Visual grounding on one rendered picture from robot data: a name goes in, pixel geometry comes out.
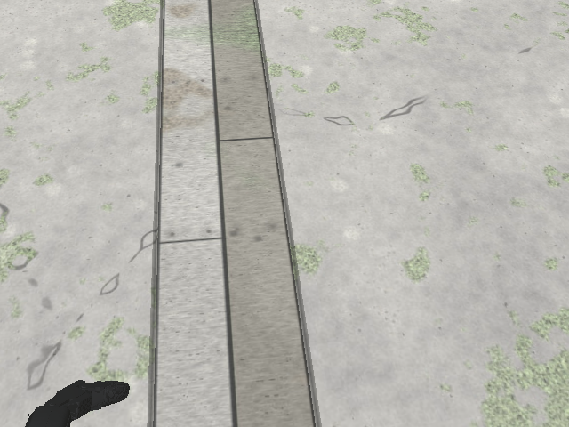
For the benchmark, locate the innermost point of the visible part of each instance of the robot left hand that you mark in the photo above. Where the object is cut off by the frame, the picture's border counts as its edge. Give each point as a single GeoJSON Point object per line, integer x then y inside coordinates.
{"type": "Point", "coordinates": [76, 400]}

